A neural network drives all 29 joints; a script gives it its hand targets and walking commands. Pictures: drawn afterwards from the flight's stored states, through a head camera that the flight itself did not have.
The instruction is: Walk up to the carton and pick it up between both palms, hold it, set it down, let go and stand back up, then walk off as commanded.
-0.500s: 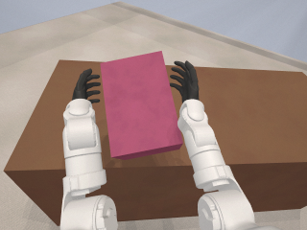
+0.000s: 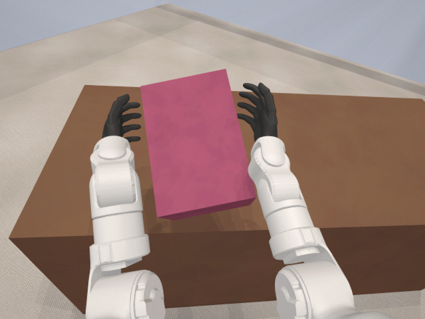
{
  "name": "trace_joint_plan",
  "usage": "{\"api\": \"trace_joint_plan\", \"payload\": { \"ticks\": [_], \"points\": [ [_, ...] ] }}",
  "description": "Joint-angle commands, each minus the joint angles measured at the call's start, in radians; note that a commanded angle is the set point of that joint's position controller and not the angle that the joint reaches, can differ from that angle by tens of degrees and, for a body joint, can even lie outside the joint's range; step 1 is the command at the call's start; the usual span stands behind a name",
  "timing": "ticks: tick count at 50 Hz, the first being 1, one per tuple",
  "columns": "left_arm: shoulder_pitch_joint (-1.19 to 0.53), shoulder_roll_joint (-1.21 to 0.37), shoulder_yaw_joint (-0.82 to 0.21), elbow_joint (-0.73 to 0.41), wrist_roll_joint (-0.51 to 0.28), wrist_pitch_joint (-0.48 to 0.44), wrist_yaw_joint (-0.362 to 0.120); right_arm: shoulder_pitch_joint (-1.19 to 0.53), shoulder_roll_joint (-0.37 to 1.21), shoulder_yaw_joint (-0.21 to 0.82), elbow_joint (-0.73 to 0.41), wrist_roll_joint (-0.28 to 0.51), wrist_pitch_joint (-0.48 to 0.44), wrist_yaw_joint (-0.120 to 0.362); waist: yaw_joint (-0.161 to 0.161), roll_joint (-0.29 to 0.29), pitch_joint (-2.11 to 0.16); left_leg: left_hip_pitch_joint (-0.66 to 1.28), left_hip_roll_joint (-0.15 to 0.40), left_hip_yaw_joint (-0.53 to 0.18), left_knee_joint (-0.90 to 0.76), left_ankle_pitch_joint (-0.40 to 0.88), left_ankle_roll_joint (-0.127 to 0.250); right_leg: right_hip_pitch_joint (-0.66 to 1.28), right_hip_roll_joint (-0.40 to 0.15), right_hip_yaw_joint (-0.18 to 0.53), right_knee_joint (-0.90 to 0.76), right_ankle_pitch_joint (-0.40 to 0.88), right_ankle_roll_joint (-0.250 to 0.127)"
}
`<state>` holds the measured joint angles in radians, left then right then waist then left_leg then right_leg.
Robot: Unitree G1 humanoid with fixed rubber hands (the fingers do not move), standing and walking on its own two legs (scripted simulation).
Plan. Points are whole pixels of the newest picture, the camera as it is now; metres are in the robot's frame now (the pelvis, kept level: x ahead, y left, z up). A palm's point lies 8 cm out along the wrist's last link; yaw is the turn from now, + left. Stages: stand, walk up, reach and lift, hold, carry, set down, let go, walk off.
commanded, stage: hold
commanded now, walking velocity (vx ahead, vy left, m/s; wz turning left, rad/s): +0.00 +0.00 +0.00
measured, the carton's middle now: (198, 149) +0.40 -0.01 +0.10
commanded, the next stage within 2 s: none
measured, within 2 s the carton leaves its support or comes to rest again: neither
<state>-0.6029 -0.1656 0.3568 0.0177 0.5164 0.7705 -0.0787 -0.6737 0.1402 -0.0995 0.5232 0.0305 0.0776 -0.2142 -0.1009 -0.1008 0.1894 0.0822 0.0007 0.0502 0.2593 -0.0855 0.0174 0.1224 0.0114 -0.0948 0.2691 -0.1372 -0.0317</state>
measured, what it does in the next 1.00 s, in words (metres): stands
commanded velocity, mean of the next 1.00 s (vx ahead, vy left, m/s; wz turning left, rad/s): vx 0.00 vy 0.00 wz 0.00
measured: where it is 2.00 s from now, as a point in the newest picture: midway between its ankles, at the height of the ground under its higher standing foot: outside the picture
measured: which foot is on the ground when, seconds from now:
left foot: down 0.00-1.00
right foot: down 0.00-1.00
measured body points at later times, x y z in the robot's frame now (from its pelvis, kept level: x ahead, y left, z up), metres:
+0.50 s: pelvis +0.00 +0.00 +0.00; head -0.03 +0.03 +0.45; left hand +0.37 +0.14 +0.18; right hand +0.37 -0.12 +0.19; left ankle +0.06 +0.11 -0.75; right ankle +0.03 -0.09 -0.75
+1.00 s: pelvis +0.00 +0.00 +0.00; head -0.04 +0.03 +0.44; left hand +0.37 +0.13 +0.17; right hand +0.36 -0.13 +0.19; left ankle +0.06 +0.11 -0.75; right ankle +0.03 -0.09 -0.75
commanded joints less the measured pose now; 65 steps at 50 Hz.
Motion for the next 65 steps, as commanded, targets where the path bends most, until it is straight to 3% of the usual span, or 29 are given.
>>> {"api": "trace_joint_plan", "payload": {
  "ticks": [1, 3, 5, 9, 14, 16, 19, 20, 21, 24, 25, 28, 31, 33, 34, 35, 37, 39, 41, 42, 47, 53, 54, 55, 58, 59, 60, 64, 65],
  "points": [
    [-0.451, -0.288, -0.371, -0.111, -0.117, -0.08, -0.131, -0.416, 0.365, 0.369, -0.151, 0.038, -0.008, 0.104, -0.006, 0.047, -0.355, 0.12, -0.025, 0.07, -0.011, 0.101, 0.007, 0.062, 0.019, -0.058, -0.026, 0.168, 0.077],
    [-0.459, -0.326, -0.365, -0.093, -0.113, -0.064, -0.14, -0.419, 0.349, 0.346, -0.152, 0.041, 0.002, 0.099, -0.014, 0.093, -0.324, 0.097, -0.023, 0.08, -0.028, 0.084, -0.005, 0.071, 0.016, -0.049, -0.036, 0.123, 0.068],
    [-0.453, -0.314, -0.404, -0.119, -0.136, -0.067, -0.146, -0.417, 0.353, 0.354, -0.195, 0.047, -0.01, 0.089, -0.025, 0.1, -0.335, 0.086, -0.021, 0.071, 0.001, 0.12, -0.017, 0.081, 0.013, -0.039, -0.026, 0.176, 0.066],
    [-0.515, -0.334, -0.42, -0.115, -0.137, -0.071, -0.15, -0.438, 0.325, 0.291, -0.153, 0.028, -0.008, 0.097, -0.057, 0.115, -0.286, 0.082, -0.011, 0.069, -0.016, 0.06, -0.035, 0.043, 0.022, -0.057, -0.042, 0.066, 0.054],
    [-0.542, -0.329, -0.425, -0.12, -0.135, -0.077, -0.127, -0.468, 0.327, 0.271, -0.123, 0.012, -0.018, 0.127, -0.038, 0.114, -0.304, 0.06, 0.002, 0.058, -0.036, -0.032, -0.024, 0.012, 0.007, -0.049, -0.052, 0.015, 0.053],
    [-0.533, -0.335, -0.413, -0.109, -0.123, -0.079, -0.115, -0.522, 0.34, 0.324, -0.186, 0.035, -0.035, 0.127, -0.012, 0.115, -0.371, 0.115, -0.002, 0.057, -0.009, 0.066, -0.031, 0.014, 0.019, -0.056, -0.034, 0.06, 0.061],
    [-0.436, -0.315, -0.341, -0.106, -0.088, -0.062, -0.127, -0.424, 0.334, 0.377, -0.163, 0.058, -0.002, 0.121, 0.026, 0.048, -0.307, 0.105, -0.015, 0.067, -0.023, 0.111, 0.001, 0.058, 0.02, -0.05, -0.032, 0.137, 0.067],
    [-0.451, -0.29, -0.331, -0.076, -0.093, -0.047, -0.135, -0.424, 0.319, 0.349, -0.136, 0.041, 0.009, 0.117, 0.004, 0.029, -0.293, 0.08, -0.019, 0.075, -0.028, 0.036, 0.002, 0.058, 0.014, -0.043, -0.048, 0.092, 0.072],
    [-0.489, -0.288, -0.315, -0.073, -0.102, -0.052, -0.133, -0.466, 0.323, 0.343, -0.153, 0.046, 0.005, 0.12, 0.025, 0.007, -0.295, 0.063, -0.013, 0.077, -0.049, -0.017, 0.011, 0.029, 0.017, -0.049, -0.054, 0.021, 0.064],
    [-0.461, -0.312, -0.365, -0.104, -0.116, -0.055, -0.139, -0.449, 0.325, 0.335, -0.205, 0.033, -0.015, 0.121, 0.001, 0.039, -0.337, 0.056, -0.014, 0.072, -0.038, 0.024, 0.005, 0.059, 0.018, -0.044, -0.038, 0.072, 0.06],
    [-0.486, -0.306, -0.324, -0.02, -0.089, -0.048, -0.144, -0.496, 0.316, 0.318, -0.136, 0.027, 0.001, 0.117, 0.019, 0.067, -0.235, 0.049, -0.019, 0.081, -0.058, -0.049, 0.008, 0.012, 0.005, -0.042, -0.059, -0.025, 0.059],
    [-0.496, -0.325, -0.4, -0.111, -0.142, -0.066, -0.146, -0.462, 0.315, 0.322, -0.203, 0.021, -0.017, 0.112, -0.035, 0.09, -0.34, 0.077, -0.013, 0.068, -0.021, 0.033, -0.003, 0.046, 0.004, -0.043, -0.043, 0.068, 0.064],
    [-0.507, -0.352, -0.42, -0.123, -0.15, -0.076, -0.136, -0.471, 0.353, 0.347, -0.222, 0.043, -0.027, 0.108, -0.016, 0.098, -0.358, 0.119, -0.019, 0.075, -0.006, 0.109, -0.015, 0.035, 0.015, -0.056, -0.037, 0.124, 0.065],
    [-0.504, -0.339, -0.429, -0.132, -0.144, -0.068, -0.137, -0.423, 0.337, 0.33, -0.179, 0.046, -0.011, 0.101, -0.048, 0.135, -0.334, 0.115, -0.02, 0.063, 0.008, 0.112, -0.03, 0.045, 0.011, -0.044, -0.041, 0.147, 0.061],
    [-0.518, -0.348, -0.425, -0.137, -0.132, -0.069, -0.132, -0.434, 0.334, 0.315, -0.153, 0.039, -0.007, 0.106, -0.038, 0.148, -0.326, 0.098, -0.015, 0.064, -0.01, 0.089, -0.034, 0.037, 0.019, -0.051, -0.035, 0.097, 0.057],
    [-0.516, -0.347, -0.42, -0.156, -0.139, -0.081, -0.132, -0.45, 0.365, 0.343, -0.196, 0.047, -0.016, 0.103, -0.026, 0.114, -0.363, 0.118, -0.012, 0.061, -0.011, 0.121, -0.025, 0.073, 0.017, -0.053, -0.04, 0.129, 0.061],
    [-0.53, -0.353, -0.449, -0.164, -0.157, -0.08, -0.121, -0.446, 0.347, 0.328, -0.168, 0.039, -0.02, 0.103, -0.051, 0.133, -0.365, 0.13, -0.008, 0.054, 0.012, 0.157, -0.045, 0.033, 0.025, -0.057, -0.029, 0.122, 0.057],
    [-0.397, -0.354, -0.446, -0.186, -0.145, -0.073, -0.13, -0.362, 0.329, 0.359, -0.214, 0.051, -0.019, 0.095, -0.042, 0.095, -0.382, 0.164, -0.014, 0.057, 0.045, 0.267, -0.048, 0.067, 0.035, -0.064, -0.016, 0.227, 0.066],
    [-0.436, -0.337, -0.44, -0.159, -0.136, -0.061, -0.136, -0.393, 0.333, 0.343, -0.188, 0.042, -0.006, 0.094, -0.044, 0.077, -0.346, 0.123, -0.012, 0.062, 0.01, 0.159, -0.042, 0.076, 0.031, -0.054, -0.034, 0.154, 0.062],
    [-0.413, -0.306, -0.405, -0.161, -0.126, -0.064, -0.141, -0.398, 0.338, 0.379, -0.236, 0.061, -0.006, 0.093, -0.023, 0.058, -0.368, 0.139, -0.019, 0.064, 0.015, 0.188, -0.024, 0.097, 0.032, -0.055, -0.031, 0.209, 0.064],
    [-0.503, -0.299, -0.367, -0.128, -0.099, -0.054, -0.137, -0.479, 0.314, 0.327, -0.182, 0.046, 0.0, 0.117, 0.013, 0.067, -0.259, 0.061, 0.001, 0.066, -0.042, -0.018, -0.006, 0.017, 0.023, -0.059, -0.044, 0.002, 0.05],
    [-0.513, -0.314, -0.354, -0.035, -0.1, -0.056, -0.131, -0.475, 0.31, 0.271, -0.107, 0.013, -0.012, 0.138, -0.01, 0.102, -0.273, 0.04, -0.011, 0.078, -0.072, -0.096, -0.001, 0.004, 0.009, -0.055, -0.041, -0.054, 0.051],
    [-0.545, -0.313, -0.336, -0.004, -0.107, -0.062, -0.135, -0.509, 0.323, 0.261, -0.086, 0.0, -0.005, 0.14, 0.009, 0.057, -0.243, 0.014, -0.013, 0.08, -0.083, -0.139, 0.005, -0.005, -0.001, -0.047, -0.067, -0.099, 0.062],
    [-0.483, -0.322, -0.369, -0.099, -0.128, -0.07, -0.131, -0.444, 0.335, 0.309, -0.156, 0.023, -0.021, 0.134, -0.003, 0.069, -0.358, 0.072, -0.009, 0.07, -0.038, 0.005, 0.01, 0.026, 0.0, -0.037, -0.042, 0.039, 0.061],
    [-0.506, -0.344, -0.379, -0.082, -0.136, -0.077, -0.123, -0.451, 0.349, 0.304, -0.111, 0.026, -0.018, 0.126, -0.008, 0.1, -0.374, 0.096, -0.015, 0.068, -0.025, 0.044, -0.01, 0.03, 0.007, -0.046, -0.037, 0.078, 0.065],
    [-0.528, -0.329, -0.37, -0.079, -0.147, -0.082, -0.124, -0.467, 0.35, 0.308, -0.104, 0.027, -0.021, 0.128, -0.003, 0.062, -0.375, 0.105, -0.019, 0.065, -0.019, 0.017, 0.007, 0.01, 0.003, -0.046, -0.042, 0.057, 0.074],
    [-0.526, -0.32, -0.389, -0.082, -0.15, -0.083, -0.126, -0.465, 0.346, 0.301, -0.123, 0.025, -0.023, 0.117, -0.023, 0.064, -0.376, 0.09, -0.015, 0.061, -0.025, 0.013, 0.004, 0.03, 0.003, -0.044, -0.039, 0.073, 0.072],
    [-0.541, -0.326, -0.4, -0.099, -0.15, -0.09, -0.124, -0.505, 0.365, 0.324, -0.159, 0.034, -0.027, 0.113, -0.008, 0.082, -0.387, 0.095, -0.017, 0.067, -0.017, 0.032, -0.002, 0.016, 0.016, -0.056, -0.029, 0.082, 0.068],
    [-0.547, -0.316, -0.405, -0.072, -0.153, -0.093, -0.128, -0.495, 0.355, 0.299, -0.143, 0.019, -0.023, 0.106, -0.029, 0.082, -0.334, 0.076, -0.023, 0.071, -0.02, 0.0, 0.001, 0.017, 0.005, -0.056, -0.04, 0.071, 0.071]
  ]
}}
